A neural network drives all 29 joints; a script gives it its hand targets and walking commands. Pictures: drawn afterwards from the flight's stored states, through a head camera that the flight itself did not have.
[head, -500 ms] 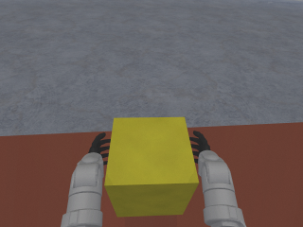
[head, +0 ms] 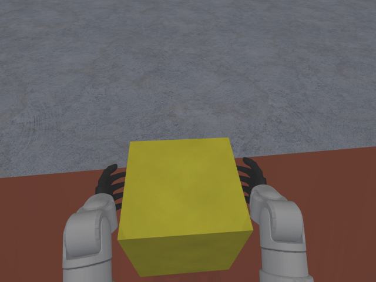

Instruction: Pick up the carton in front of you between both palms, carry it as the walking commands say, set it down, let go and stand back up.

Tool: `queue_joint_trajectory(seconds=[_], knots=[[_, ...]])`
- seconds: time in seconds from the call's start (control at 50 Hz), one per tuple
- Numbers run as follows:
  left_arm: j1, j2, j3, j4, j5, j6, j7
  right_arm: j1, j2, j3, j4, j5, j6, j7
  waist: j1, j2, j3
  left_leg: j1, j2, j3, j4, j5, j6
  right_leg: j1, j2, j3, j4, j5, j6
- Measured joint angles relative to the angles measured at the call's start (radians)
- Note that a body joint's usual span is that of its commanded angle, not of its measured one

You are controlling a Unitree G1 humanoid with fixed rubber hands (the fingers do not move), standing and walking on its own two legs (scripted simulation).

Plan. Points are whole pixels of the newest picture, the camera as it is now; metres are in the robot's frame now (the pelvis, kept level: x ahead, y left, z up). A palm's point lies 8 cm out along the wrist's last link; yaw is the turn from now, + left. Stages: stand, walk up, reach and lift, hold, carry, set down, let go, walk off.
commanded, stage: carry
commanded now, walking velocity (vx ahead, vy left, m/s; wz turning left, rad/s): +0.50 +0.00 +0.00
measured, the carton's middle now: (182, 209) +0.28 +0.01 +0.01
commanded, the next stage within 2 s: none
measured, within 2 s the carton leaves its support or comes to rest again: neither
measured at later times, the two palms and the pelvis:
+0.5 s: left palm (120, 106) +0.55 +0.18 +0.09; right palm (224, 102) +0.57 -0.12 +0.08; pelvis +0.30 +0.01 +0.00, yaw +2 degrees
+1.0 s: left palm (133, 41) +0.93 +0.19 +0.11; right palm (210, 40) +0.94 -0.12 +0.12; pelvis +0.62 +0.03 +0.00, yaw +2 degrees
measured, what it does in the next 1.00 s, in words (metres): walks ahead: right foot, then left foot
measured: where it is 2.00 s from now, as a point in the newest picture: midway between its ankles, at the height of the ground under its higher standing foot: (176, 145)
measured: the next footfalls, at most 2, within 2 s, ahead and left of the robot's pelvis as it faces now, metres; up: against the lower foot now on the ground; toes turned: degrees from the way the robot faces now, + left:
right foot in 0.12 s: +0.14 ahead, -0.09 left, +0.00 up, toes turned -7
left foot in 0.52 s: +0.50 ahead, +0.11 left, +0.00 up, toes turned +13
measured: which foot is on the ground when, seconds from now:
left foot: down 0.00-0.14, up 0.16-0.50, down 0.52-1.00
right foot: up 0.00-0.10, down 0.12-0.52, up 0.54-1.00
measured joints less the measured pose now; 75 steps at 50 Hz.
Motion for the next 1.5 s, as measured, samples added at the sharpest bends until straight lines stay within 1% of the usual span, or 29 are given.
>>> queue_joint_trajectory(seconds=[0.04,0.1,0.12,0.14,0.2,0.22,0.26,0.38,0.46,0.5,0.52,0.54,0.56,0.58,0.62,0.66,0.76,0.88,0.98,1.04,1.06,1.08,1.14,1.18,1.22,1.3,1.36,1.44,1.5], knots=[[0.007,0.001,-0.001,-0.034,-0.012,0.018,0.0,0.019,-0.004,0.018,-0.048,0.003,0.022,-0.008,-0.009,0.03,0.021,0.05,0.021,-0.007,-0.06,0.006,-0.012,-0.057,0.025,-0.044,-0.004,-0.061,-0.007],[-0.015,-0.001,-0.014,-0.067,-0.024,0.03,-0.001,0.027,-0.005,0.008,-0.133,0.008,0.052,-0.018,-0.023,0.058,0.066,0.12,0.051,-0.024,-0.098,-0.01,-0.026,-0.069,0.063,-0.108,-0.238,0.102,-0.022],[-0.031,-0.003,-0.021,-0.071,-0.023,0.033,-0.001,0.027,-0.006,-0.003,-0.158,0.01,0.058,-0.019,-0.028,0.056,0.08,0.124,0.059,-0.022,-0.052,-0.034,-0.028,-0.044,0.067,-0.128,-0.311,0.194,-0.037],[-0.045,-0.005,-0.035,-0.064,-0.02,0.03,-0.001,0.03,-0.007,-0.02,-0.176,0.014,0.061,-0.019,-0.03,0.057,0.086,0.099,0.073,-0.017,0.044,-0.053,-0.028,-0.023,0.068,-0.144,-0.315,0.268,-0.065],[-0.055,-0.006,-0.052,-0.046,-0.004,0.04,0.0,0.023,-0.006,-0.048,-0.17,0.026,0.077,-0.018,-0.014,0.025,0.084,-0.069,0.041,-0.051,0.434,-0.052,0.004,0.041,0.059,-0.153,-0.324,0.205,-0.113],[-0.052,-0.006,-0.05,-0.048,0.0,0.048,0.0,0.016,-0.005,-0.048,-0.159,0.027,0.082,-0.017,-0.008,0.014,0.082,-0.126,0.033,-0.045,0.515,-0.032,0.015,0.072,0.057,-0.15,-0.356,0.194,-0.113],[-0.044,-0.005,-0.041,-0.057,0.004,0.06,0.001,0.003,-0.004,-0.042,-0.138,0.025,0.087,-0.013,0.008,-0.005,0.077,-0.215,0.029,-0.024,0.549,0.031,0.022,0.142,0.052,-0.137,-0.442,0.213,-0.083],[-0.042,-0.004,-0.015,-0.076,-0.003,0.056,-0.001,-0.008,-0.001,-0.013,-0.126,0.0,0.068,-0.002,0.044,-0.023,0.069,-0.375,0.024,0.017,0.28,0.189,0.012,0.333,0.034,-0.104,-0.611,0.189,-0.069],[-0.039,-0.004,-0.019,-0.063,-0.005,0.05,-0.008,0.016,-0.004,-0.004,-0.137,-0.011,0.066,0.0,0.041,-0.014,0.071,-0.384,0.012,0.081,0.052,0.317,0.029,0.448,0.024,-0.098,-0.632,0.111,-0.036],[-0.032,-0.003,-0.022,-0.061,-0.003,0.051,-0.009,0.024,-0.005,-0.001,-0.135,-0.012,0.066,0.0,0.035,-0.018,0.079,-0.343,-0.007,0.122,-0.018,0.357,0.041,0.491,0.008,-0.095,-0.58,0.044,-0.016],[-0.026,-0.002,-0.023,-0.061,-0.001,0.052,-0.01,0.024,-0.005,0.001,-0.13,-0.011,0.067,0.0,0.031,-0.015,0.083,-0.304,-0.015,0.141,-0.05,0.348,0.045,0.494,-0.001,-0.099,-0.506,0.0,-0.009],[-0.023,-0.001,-0.018,-0.056,0.0,0.05,-0.012,0.022,-0.005,0.006,-0.114,-0.012,0.061,0.0,0.02,-0.027,0.088,-0.288,-0.025,0.154,-0.03,0.36,0.074,0.468,-0.026,-0.101,-0.383,-0.041,-0.008],[-0.025,-0.001,-0.01,-0.042,0.002,0.046,-0.013,0.017,-0.004,0.007,-0.092,-0.013,0.053,0.0,0.008,-0.037,0.096,-0.29,-0.028,0.163,0.021,0.328,0.102,0.405,-0.042,-0.077,-0.208,-0.018,-0.012],[-0.026,-0.002,-0.005,-0.028,0.004,0.043,-0.013,0.012,-0.004,0.005,-0.072,-0.013,0.048,0.0,-0.001,-0.036,0.106,-0.283,-0.026,0.168,0.046,0.291,0.121,0.321,-0.033,-0.03,-0.022,0.01,-0.017],[-0.026,-0.001,-0.005,-0.01,0.008,0.04,-0.014,0.01,-0.003,0.0,-0.05,-0.011,0.043,0.0,-0.014,-0.024,0.131,-0.236,-0.022,0.169,0.019,0.258,0.126,0.157,-0.005,0.02,0.249,0.059,-0.039],[-0.025,-0.001,-0.015,-0.003,0.013,0.033,-0.014,0.02,-0.004,-0.006,-0.05,-0.005,0.034,-0.001,-0.025,-0.012,0.149,-0.178,-0.024,0.165,-0.042,0.255,0.119,0.026,-0.001,0.018,0.336,0.119,-0.058],[-0.032,-0.003,-0.033,0.004,0.019,-0.006,-0.014,0.026,-0.005,-0.024,-0.063,0.008,0.0,-0.002,-0.036,0.006,0.145,-0.053,-0.026,0.142,-0.148,0.223,0.111,-0.184,-0.018,-0.006,0.203,0.198,-0.061],[-0.074,-0.004,-0.011,0.0,0.017,-0.019,-0.008,-0.037,-0.004,-0.045,-0.042,0.02,-0.017,-0.003,-0.035,0.005,0.113,0.095,-0.034,0.111,-0.196,0.132,0.083,-0.277,-0.034,-0.039,-0.043,0.33,-0.051],[-0.223,0.046,0.012,0.062,-0.005,0.009,0.011,-0.204,-0.055,-0.045,0.044,0.042,0.006,-0.024,-0.039,0.005,0.111,0.201,-0.038,0.088,-0.164,0.01,0.048,-0.266,-0.005,-0.076,-0.191,0.413,-0.093],[-0.358,0.085,0.027,0.171,-0.025,0.03,0.02,-0.334,-0.103,-0.058,0.142,0.054,0.033,-0.031,-0.025,0.015,0.116,0.243,-0.025,0.082,-0.073,-0.093,0.023,-0.193,0.036,-0.108,-0.289,0.401,-0.12],[-0.41,0.093,0.03,0.222,-0.03,0.032,0.027,-0.378,-0.123,-0.065,0.18,0.059,0.041,-0.032,-0.012,0.021,0.123,0.224,-0.008,0.083,0.03,-0.131,0.021,-0.17,0.049,-0.113,-0.292,0.409,-0.134],[-0.458,0.1,0.035,0.273,-0.031,0.028,0.03,-0.424,-0.145,-0.072,0.225,0.067,0.044,-0.032,0.005,0.035,0.136,0.17,0.012,0.059,0.186,-0.107,0.028,-0.179,0.057,-0.119,-0.239,0.385,-0.147],[-0.562,0.125,0.042,0.394,-0.051,0.033,0.041,-0.525,-0.182,-0.093,0.335,0.081,0.058,-0.033,0.044,0.027,0.188,-0.061,-0.029,-0.076,0.657,-0.055,0.056,-0.157,0.065,-0.113,-0.194,0.299,-0.156],[-0.597,0.142,0.05,0.431,-0.071,0.04,0.046,-0.572,-0.181,-0.108,0.375,0.073,0.071,-0.036,0.058,0.015,0.22,-0.193,-0.038,-0.103,0.77,0.001,0.071,-0.116,0.068,-0.104,-0.236,0.291,-0.145],[-0.624,0.151,0.063,0.447,-0.085,0.042,0.049,-0.605,-0.174,-0.125,0.389,0.062,0.077,-0.04,0.064,0.005,0.248,-0.292,-0.027,-0.111,0.731,0.047,0.072,-0.071,0.071,-0.098,-0.286,0.284,-0.15],[-0.658,0.142,0.103,0.444,-0.083,0.029,0.051,-0.637,-0.156,-0.156,0.376,0.044,0.07,-0.044,0.065,-0.004,0.275,-0.419,-0.007,-0.11,0.54,0.081,0.06,0.005,0.072,-0.083,-0.354,0.256,-0.149],[-0.652,0.122,0.13,0.41,-0.073,0.02,0.051,-0.624,-0.136,-0.17,0.337,0.036,0.06,-0.044,0.058,0.001,0.274,-0.459,-0.006,-0.095,0.386,0.153,0.051,0.061,0.076,-0.068,-0.384,0.219,-0.138],[-0.617,0.092,0.141,0.342,-0.056,0.019,0.044,-0.566,-0.108,-0.177,0.252,0.031,0.054,-0.045,0.041,0.008,0.247,-0.481,-0.009,-0.062,0.338,0.302,0.062,0.134,0.089,-0.057,-0.367,0.125,-0.119],[-0.581,0.069,0.118,0.311,-0.04,0.014,0.039,-0.509,-0.098,-0.189,0.19,0.034,0.058,-0.042,0.056,0.013,0.21,-0.478,-0.005,-0.06,0.285,0.401,0.063,0.196,0.109,-0.045,-0.329,0.028,-0.105]])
